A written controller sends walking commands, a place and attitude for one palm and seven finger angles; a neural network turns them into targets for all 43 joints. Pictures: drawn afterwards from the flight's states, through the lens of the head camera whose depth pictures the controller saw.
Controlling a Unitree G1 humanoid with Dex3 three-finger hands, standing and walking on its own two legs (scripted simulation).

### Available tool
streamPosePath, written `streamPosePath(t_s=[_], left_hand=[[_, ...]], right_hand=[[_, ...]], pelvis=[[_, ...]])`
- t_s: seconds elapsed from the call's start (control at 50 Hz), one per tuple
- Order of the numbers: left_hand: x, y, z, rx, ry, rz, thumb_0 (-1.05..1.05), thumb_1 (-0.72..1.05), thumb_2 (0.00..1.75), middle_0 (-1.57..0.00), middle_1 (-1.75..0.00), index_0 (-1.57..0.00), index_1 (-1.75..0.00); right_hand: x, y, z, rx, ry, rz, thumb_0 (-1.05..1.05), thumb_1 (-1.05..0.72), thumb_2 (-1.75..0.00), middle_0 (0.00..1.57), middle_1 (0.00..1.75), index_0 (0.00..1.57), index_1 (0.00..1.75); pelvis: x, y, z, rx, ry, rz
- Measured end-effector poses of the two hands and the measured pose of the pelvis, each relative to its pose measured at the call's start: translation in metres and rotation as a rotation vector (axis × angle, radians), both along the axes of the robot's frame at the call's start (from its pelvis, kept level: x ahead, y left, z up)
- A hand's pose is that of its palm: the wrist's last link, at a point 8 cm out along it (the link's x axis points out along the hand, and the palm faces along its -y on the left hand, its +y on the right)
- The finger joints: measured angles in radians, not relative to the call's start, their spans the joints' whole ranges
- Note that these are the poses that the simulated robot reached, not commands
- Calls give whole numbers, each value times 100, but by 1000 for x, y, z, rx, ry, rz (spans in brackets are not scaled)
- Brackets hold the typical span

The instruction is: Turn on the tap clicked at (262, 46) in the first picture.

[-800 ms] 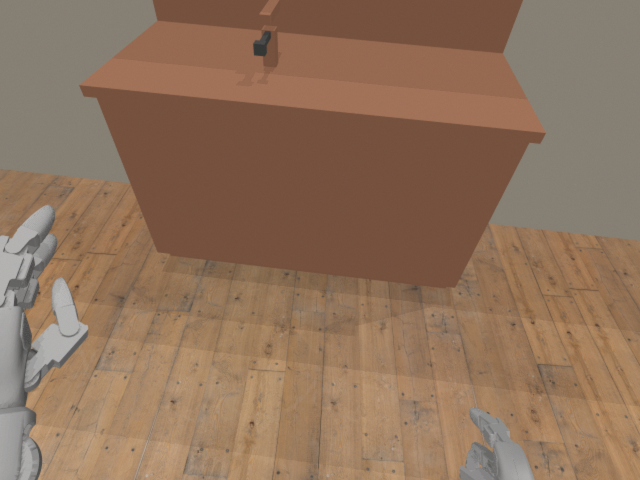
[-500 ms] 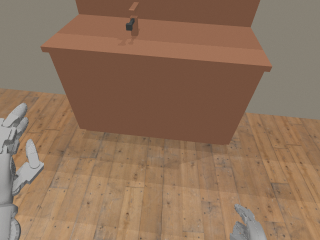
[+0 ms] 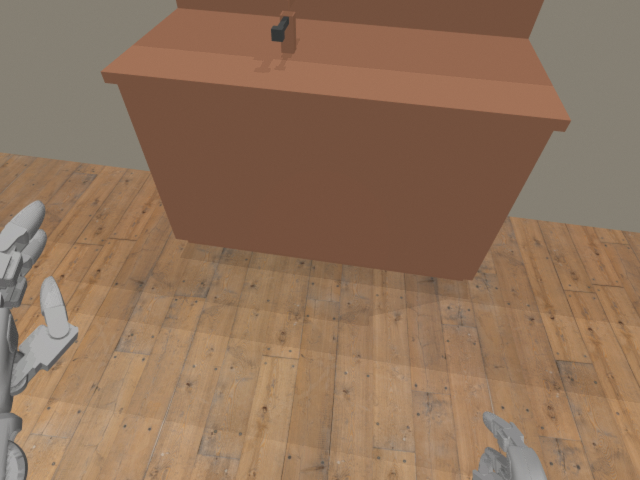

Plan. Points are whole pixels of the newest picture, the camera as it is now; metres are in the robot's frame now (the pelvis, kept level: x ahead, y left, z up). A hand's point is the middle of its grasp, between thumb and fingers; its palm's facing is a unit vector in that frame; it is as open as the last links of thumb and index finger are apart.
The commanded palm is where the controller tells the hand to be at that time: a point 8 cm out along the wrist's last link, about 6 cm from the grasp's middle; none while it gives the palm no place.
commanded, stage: walk to a spot facing it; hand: left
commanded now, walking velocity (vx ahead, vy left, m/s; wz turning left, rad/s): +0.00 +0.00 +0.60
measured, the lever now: (277, 33) +1.07 +0.16 +0.10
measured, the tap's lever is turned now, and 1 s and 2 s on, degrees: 0 0 0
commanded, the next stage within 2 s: turn to face it in 1.68 s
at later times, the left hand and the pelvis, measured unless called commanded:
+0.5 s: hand out of the picture +0.11 +0.28 +0.16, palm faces +0.64 -0.64 -0.42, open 7.4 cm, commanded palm +0.05 +0.29 +0.19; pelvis -0.01 -0.02 +0.01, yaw +19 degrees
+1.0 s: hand out of the picture +0.09 +0.34 +0.19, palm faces +0.80 -0.45 -0.39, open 7.4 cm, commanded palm +0.04 +0.34 +0.19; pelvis +0.04 +0.02 +0.01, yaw +30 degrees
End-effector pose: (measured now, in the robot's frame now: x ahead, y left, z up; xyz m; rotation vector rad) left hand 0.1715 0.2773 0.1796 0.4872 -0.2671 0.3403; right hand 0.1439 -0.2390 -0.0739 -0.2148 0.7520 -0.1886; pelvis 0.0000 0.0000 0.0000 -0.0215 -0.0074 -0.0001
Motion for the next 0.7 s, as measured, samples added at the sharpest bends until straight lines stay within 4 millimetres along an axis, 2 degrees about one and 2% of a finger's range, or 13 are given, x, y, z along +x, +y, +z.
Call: streamPosePath(t_s=[0.14,0.24,0.34,0.42,0.5,0.58,0.66,0.7], left_hand=[[-18,11,-2,11,-3,74,1,89,90,-22,-30,-21,-30],[-36,-3,7,25,-9,109,2,89,90,-21,-30,-21,-30],[-64,-12,14,20,13,155,1,89,90,-22,-30,-21,-30],[-89,3,9,15,47,266,1,89,90,-22,-30,-22,-30],[-112,22,-1,-24,59,384,1,89,90,-22,-30,-22,-30],[-132,37,-2,-62,-5,457,1,89,90,-22,-30,-21,-30],[-145,52,2,-31,-122,467,2,89,90,-21,-30,-21,-30],[-145,59,6,8,-151,460,2,89,90,-21,-30,-21,-30]], right_hand=[[4,16,-8,12,14,62,1,-91,-90,20,30,20,30],[13,24,-13,63,18,146,1,-91,-90,20,30,20,30],[23,19,-13,76,47,209,1,-91,-90,21,30,20,30],[36,13,-7,21,70,255,1,-91,-90,21,30,20,30],[54,18,-1,-46,76,319,1,-91,-90,20,30,20,30],[76,40,6,-105,56,401,1,-91,-90,20,30,20,30],[100,78,8,-112,-41,450,1,-91,-90,20,30,20,30],[105,103,9,-58,-77,465,1,-91,-90,20,30,20,30]], pelvis=[[-7,-3,-4,9,7,53],[-11,-19,-2,9,30,108],[-11,-29,4,20,17,189],[-7,-29,9,43,14,261],[-6,-23,11,49,16,333],[-7,-10,7,46,20,391],[-11,9,-11,52,6,415],[-13,11,-12,53,-25,430]])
